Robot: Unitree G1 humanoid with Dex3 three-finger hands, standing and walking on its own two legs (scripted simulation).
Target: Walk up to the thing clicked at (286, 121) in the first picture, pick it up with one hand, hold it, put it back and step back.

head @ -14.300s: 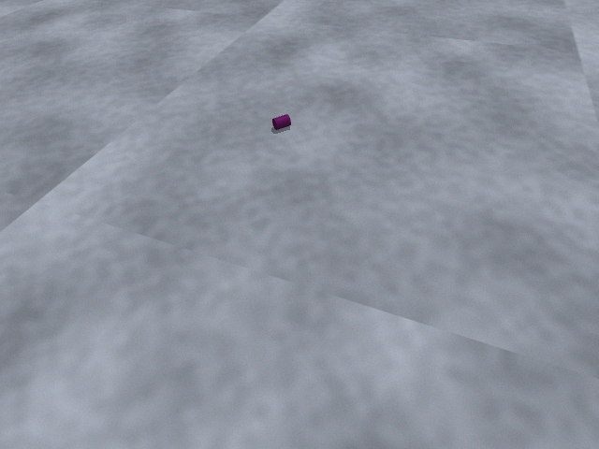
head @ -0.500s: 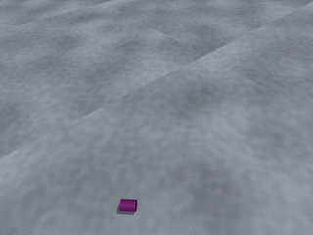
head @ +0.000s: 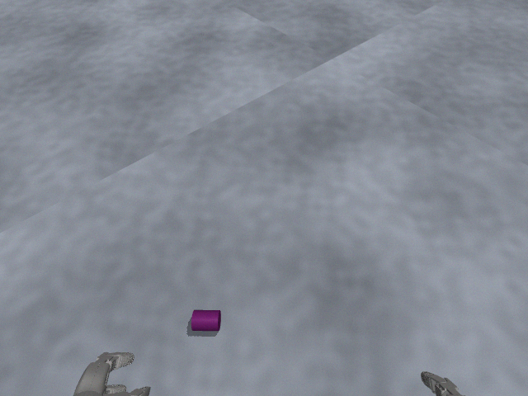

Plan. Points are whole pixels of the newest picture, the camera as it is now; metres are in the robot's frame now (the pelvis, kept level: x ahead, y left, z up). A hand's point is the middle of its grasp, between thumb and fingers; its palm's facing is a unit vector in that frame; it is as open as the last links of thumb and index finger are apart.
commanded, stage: rise first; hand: left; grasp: from above
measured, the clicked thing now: (206, 320) +0.44 +0.24 -0.72
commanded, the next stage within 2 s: none
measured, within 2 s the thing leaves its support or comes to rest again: neither
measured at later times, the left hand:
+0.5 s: hand out of the picture +0.14 +0.26 -0.20, palm faces -0.13 -0.88 -0.45, open 14.0 cm
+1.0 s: hand (147, 383) +0.20 +0.29 -0.34, palm faces -0.40 -0.62 -0.67, open 14.1 cm
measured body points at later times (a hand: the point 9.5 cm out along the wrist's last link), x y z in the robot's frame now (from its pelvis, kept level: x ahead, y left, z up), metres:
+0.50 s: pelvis +0.01 +0.00 -0.07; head +0.10 +0.02 +0.37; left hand +0.15 +0.31 -0.17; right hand +0.18 -0.25 -0.15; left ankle +0.02 +0.13 -0.72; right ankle -0.01 -0.13 -0.72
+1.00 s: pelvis -0.04 +0.00 -0.20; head +0.13 +0.02 +0.22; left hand +0.22 +0.32 -0.30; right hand +0.16 -0.26 -0.30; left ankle +0.02 +0.13 -0.72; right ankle -0.01 -0.13 -0.72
